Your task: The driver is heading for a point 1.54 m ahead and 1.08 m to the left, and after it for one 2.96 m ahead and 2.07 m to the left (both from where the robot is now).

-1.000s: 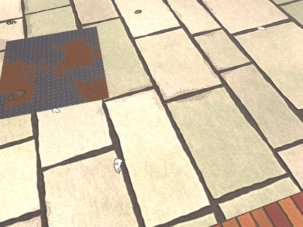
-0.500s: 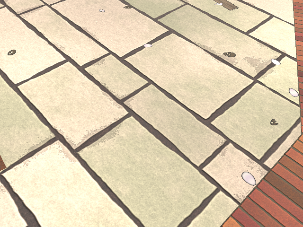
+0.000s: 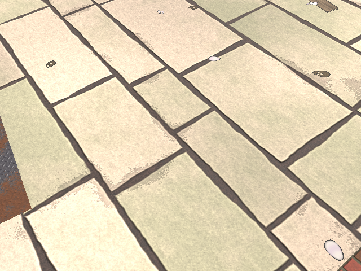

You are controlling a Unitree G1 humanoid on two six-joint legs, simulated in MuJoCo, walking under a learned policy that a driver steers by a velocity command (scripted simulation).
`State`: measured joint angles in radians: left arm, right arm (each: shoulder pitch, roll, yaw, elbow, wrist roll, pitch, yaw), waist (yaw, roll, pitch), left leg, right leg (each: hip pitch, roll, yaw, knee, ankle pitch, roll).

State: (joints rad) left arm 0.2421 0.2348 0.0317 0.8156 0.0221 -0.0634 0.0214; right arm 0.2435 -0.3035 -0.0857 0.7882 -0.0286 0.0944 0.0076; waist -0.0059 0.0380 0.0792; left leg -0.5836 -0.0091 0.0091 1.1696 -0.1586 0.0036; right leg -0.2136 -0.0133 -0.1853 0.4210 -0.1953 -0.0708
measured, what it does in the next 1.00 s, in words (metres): goes down, turning left: left foot 0.14 m lower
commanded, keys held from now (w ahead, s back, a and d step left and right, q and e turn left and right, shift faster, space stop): q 1.00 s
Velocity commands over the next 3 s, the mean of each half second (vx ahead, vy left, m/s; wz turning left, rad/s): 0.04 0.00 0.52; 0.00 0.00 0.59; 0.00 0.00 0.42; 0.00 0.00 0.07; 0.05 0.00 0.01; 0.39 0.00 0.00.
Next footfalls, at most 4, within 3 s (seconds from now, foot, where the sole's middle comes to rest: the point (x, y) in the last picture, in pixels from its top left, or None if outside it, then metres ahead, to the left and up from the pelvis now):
0.42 left None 0.06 0.22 -0.92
1.02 right None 0.25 0.02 -0.92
1.72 left None -0.01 0.21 -0.78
2.22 right None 0.26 0.31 -0.92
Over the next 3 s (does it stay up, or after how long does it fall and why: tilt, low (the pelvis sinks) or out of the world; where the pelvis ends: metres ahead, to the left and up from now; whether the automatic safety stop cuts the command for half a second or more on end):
stays up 0.28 0.45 -0.16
